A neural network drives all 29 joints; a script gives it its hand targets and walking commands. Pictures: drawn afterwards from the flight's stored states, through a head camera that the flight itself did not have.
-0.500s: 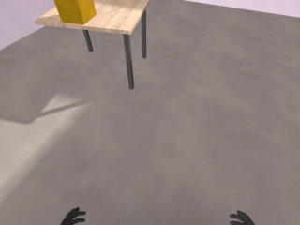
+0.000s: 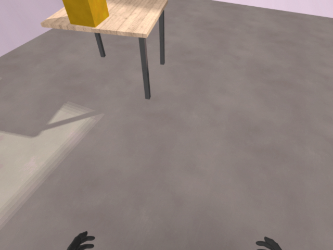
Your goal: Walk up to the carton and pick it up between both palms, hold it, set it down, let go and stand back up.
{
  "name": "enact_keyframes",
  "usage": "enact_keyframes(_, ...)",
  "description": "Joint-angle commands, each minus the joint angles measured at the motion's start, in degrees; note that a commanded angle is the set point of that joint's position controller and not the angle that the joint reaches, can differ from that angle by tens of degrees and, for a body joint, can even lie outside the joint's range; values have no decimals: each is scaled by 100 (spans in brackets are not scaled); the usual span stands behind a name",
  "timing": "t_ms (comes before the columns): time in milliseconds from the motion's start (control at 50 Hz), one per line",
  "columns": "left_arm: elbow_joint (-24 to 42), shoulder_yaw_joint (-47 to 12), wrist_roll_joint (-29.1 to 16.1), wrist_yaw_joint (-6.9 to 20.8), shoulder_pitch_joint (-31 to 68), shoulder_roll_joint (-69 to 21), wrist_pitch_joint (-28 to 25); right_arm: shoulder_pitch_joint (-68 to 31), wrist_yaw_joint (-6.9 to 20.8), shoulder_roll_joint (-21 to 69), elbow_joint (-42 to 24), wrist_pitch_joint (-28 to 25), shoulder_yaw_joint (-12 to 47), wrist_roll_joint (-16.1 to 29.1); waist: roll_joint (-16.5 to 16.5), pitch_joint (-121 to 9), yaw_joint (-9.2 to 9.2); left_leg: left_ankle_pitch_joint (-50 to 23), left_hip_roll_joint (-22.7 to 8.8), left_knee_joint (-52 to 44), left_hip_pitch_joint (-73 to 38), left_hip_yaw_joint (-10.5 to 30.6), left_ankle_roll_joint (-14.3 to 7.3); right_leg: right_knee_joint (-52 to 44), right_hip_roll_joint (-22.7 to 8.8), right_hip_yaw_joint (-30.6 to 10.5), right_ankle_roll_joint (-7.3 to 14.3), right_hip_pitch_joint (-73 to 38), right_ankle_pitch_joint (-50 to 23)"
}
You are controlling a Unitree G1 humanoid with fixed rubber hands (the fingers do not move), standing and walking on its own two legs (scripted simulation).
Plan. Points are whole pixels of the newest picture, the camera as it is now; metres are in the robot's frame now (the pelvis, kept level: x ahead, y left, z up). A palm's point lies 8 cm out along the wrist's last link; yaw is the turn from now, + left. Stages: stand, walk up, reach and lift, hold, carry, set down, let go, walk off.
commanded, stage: stand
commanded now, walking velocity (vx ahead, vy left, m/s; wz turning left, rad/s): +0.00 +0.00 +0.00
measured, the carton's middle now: (85, 1) +1.63 +0.62 -0.03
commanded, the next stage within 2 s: walk up in 0.66 s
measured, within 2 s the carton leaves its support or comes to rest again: neither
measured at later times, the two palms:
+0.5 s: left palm out of the picture +0.09 +0.25 -0.10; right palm out of the picture +0.10 -0.25 -0.09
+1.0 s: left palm out of the picture +0.04 +0.29 -0.09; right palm out of the picture +0.12 -0.24 -0.08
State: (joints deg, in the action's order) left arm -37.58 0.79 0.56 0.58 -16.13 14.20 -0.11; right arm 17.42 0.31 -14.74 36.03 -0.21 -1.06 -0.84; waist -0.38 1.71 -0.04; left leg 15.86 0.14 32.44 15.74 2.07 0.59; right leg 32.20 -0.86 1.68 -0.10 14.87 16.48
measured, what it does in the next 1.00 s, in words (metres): lifts its left foot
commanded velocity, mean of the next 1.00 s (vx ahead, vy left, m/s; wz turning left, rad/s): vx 0.00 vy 0.00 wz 0.00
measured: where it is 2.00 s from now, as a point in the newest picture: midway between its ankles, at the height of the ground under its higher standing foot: (137, 208)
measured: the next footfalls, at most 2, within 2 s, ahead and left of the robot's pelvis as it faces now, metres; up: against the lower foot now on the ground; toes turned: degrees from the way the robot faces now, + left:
left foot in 1.20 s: +0.18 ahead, +0.26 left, +0.00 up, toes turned +4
right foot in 1.58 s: +0.38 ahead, +0.03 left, +0.00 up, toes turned -7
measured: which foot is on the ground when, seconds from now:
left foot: down 0.00-0.88, up 0.90-1.00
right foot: down 0.00-1.00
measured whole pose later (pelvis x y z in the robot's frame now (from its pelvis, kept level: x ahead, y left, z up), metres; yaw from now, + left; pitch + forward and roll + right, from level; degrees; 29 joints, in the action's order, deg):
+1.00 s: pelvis +0.01 +0.02 +0.01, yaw +1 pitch +0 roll -1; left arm -42.6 2.6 4.1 -1.4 -23.6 14.3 -3.3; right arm 18.3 4.8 -17.7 36.0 1.2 -4.1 -3.9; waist -2.3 0.3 -1.6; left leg 21.7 -2.8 54.6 28.4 0.3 0.6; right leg 25.9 -2.0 1.1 3.8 10.7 21.9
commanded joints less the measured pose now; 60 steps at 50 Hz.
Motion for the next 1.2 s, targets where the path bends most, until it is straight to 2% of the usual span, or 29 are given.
enact_keyframes(0, 499, 221, -13, -35, 62, 707, -127, -28, -41, -659, -522, -126, -241, 7, 74, -106, -5, -619, -434, -485, -18, 418, -223, -591, -479, -533, 225, 31, -408)
enact_keyframes(40, 481, 205, -15, -41, 27, 703, -127, -15, -43, -687, -529, -132, -235, 10, 41, -193, -26, -764, -447, -459, -22, 416, -246, -550, -493, -534, 232, -65, -611)
enact_keyframes(180, 467, 220, 3, -36, -27, 728, -126, -17, -41, -679, -547, -127, -253, 0, -30, -192, -30, -612, -416, -483, -58, 425, -221, -631, -498, -555, 237, -13, -441)
enact_keyframes(200, 457, 210, 14, -38, 3, 766, -130, -8, -44, -636, -502, -127, -234, 7, 121, -204, -28, -618, -430, -475, -112, 444, -231, -617, -484, -554, 236, 18, -419)
enact_keyframes(220, 454, 224, 14, -36, 46, 759, -126, 0, -42, -654, -520, -129, -233, 10, 76, -342, 17, -625, -445, -465, -126, 445, -240, -599, -480, -527, 226, -36, -415)
enact_keyframes(300, 436, 213, -6, -30, -3, 734, -124, -30, -47, -693, -500, -135, -244, 7, 27, -251, -1, -792, -441, -487, -127, 434, -230, -585, -483, -482, 205, -85, -616)
enact_keyframes(420, 427, 218, 10, -33, -29, 746, -116, -10, -54, -681, -473, -118, -210, -1, 44, -94, -28, -550, -431, -553, -49, 437, -209, -657, -485, -524, 225, -21, -344)
enact_keyframes(500, 401, 212, 7, -34, -44, 759, -111, -12, -40, -692, -434, -130, -225, 17, -103, -146, -8, -538, -440, -595, 12, 494, -208, -658, -463, -446, 207, -151, -331)
enact_keyframes(540, 414, 201, -15, -33, -54, 772, -113, 22, -44, -701, -393, -131, -219, 20, 61, -165, 9, -497, -437, -594, 12, 491, -206, -680, -464, -465, 211, -112, -286)
enact_keyframes(560, 409, 185, -11, -30, -124, 735, -115, 17, -43, -721, -401, -123, -228, -5, -27, -145, -28, -425, -427, -586, -11, 469, -211, -727, -503, -520, 230, -43, -214)
enact_keyframes(620, 387, 206, -16, -36, -38, 809, -113, 47, -39, -681, -373, -125, -199, 26, 96, -63, 2, -337, -428, -678, 75, 496, -214, -710, -461, -471, 196, -59, -137)
enact_keyframes(640, 371, 195, -10, -34, -147, 774, -113, 43, -38, -727, -358, -126, -212, 12, -8, -103, -36, -355, -421, -642, 62, 507, -226, -764, -466, -483, 202, -47, -100)
enact_keyframes(660, 336, 212, -17, -33, -134, 805, -118, 28, -43, -706, -341, -131, -213, 7, 61, -134, -31, -433, -426, -623, -4, 502, -214, -737, -486, -484, 207, -100, -139)
enact_keyframes(720, 328, 200, -7, -31, -94, 763, -116, 37, -52, -714, -337, -133, -214, 10, -51, -95, -5, -463, -420, -631, 41, 511, -222, -715, -480, -489, 205, -56, -203)
enact_keyframes(820, 306, 188, -10, -40, -157, 770, -108, 53, -49, -734, -318, -122, -217, 10, 31, -146, -24, -405, -427, -671, -17, 508, -204, -757, -476, -491, 211, -71, -101)
enact_keyframes(840, 179, 520, 296, -33, -1047, 1052, -186, 120, 166, -950, -428, -87, -425, -294, -113, -662, -200, 2484, -245, 163, 521, 227, -346, -866, -769, -1301, 698, -667, 3026)
enact_keyframes(860, 77, 634, 330, -69, -1342, 1383, -227, -269, 275, -785, -608, -67, -373, -346, 393, 61, -393, 2098, -111, 940, 1822, -216, -243, -1538, -1479, -2354, 1118, -928, 3593)
enact_keyframes(880, -6, 709, 357, -139, -1376, 1599, -257, -550, 361, -570, -798, -64, -349, -356, 963, 533, -531, 1406, -262, 1896, 2783, -235, -193, -2172, -2293, -3516, 1674, -1180, 3857)
enact_keyframes(900, -61, 692, 395, -221, -1207, 1522, -313, -751, 417, -647, -875, -40, -379, -374, 663, 721, -508, 1060, -613, 2437, 3289, 151, -132, -2367, -2498, -3767, 1810, -1070, 3793)
enact_keyframes(920, -104, 648, 390, -272, -1038, 1390, -382, -688, 448, -802, -855, -29, -441, -345, 303, 698, -377, 721, -701, 2608, 3287, 287, -53, -2329, -2301, -3513, 1658, -967, 3540)
enact_keyframes(940, -140, 598, 391, -307, -863, 1283, -445, -520, 465, -765, -789, -11, -454, -325, 178, 530, -260, 578, -773, 2606, 3175, 338, -16, -2311, -2158, -3091, 1464, -991, 3231)
enact_keyframes(980, -220, 577, 362, -302, -726, 1207, -550, -397, 534, -604, -687, -25, -457, -300, 536, 224, -194, 304, -724, 2379, 2725, 117, 107, -2229, -1668, -2032, 1207, -1080, 2181)
enact_keyframes(1000, -291, 593, 336, -288, -760, 1249, -581, -513, 576, -547, -704, -19, -458, -294, 608, 195, -243, 134, -727, 2210, 2380, 41, 142, -2246, -1490, -1658, 1155, -827, 1914)
enact_keyframes(1060, -353, 628, 307, -231, -606, 1361, -594, -564, 650, -424, -699, 26, -464, -210, 990, 259, -112, -72, -767, 1563, 1484, -176, 84, -2233, -1273, -930, 1071, -186, 1868)
enact_keyframes(1100, -303, 688, 304, -172, -373, 1454, -543, -213, 637, -500, -583, -13, -525, -167, 1160, 106, 136, 57, -662, 1055, 310, -464, 4, -1881, -1149, -525, 1000, 514, 1947)
enact_keyframes(1120, -242, 701, 339, -155, -286, 1482, -497, 62, 595, -598, -503, -52, -568, -147, 987, 183, 269, 132, -559, 849, -346, -660, -45, -1540, -1197, -544, 1010, 1000, 2229)
enact_keyframes(1140, -193, 692, 358, -144, -157, 1433, -431, 567, 550, -710, -318, -94, -627, -144, 735, 137, 526, 133, -397, 605, -1054, -943, -102, -1003, -1116, -455, 966, 1441, 2705)
enact_keyframes(1160, -169, 588, 375, -119, -363, 1112, -362, 1227, 453, -910, -56, -146, -713, -157, -58, -86, 755, 334, -170, 483, -1711, -1128, -89, 296, -777, -181, 849, 1573, 2680)
enact_keyframes(1180, -38, 353, 351, -62, -787, 473, -310, 1858, 337, -1364, 136, -210, -788, -238, -1456, -587, 971, 1641, -640, 79, -2412, -248, -322, 2633, -151, 327, 579, 2015, 2299)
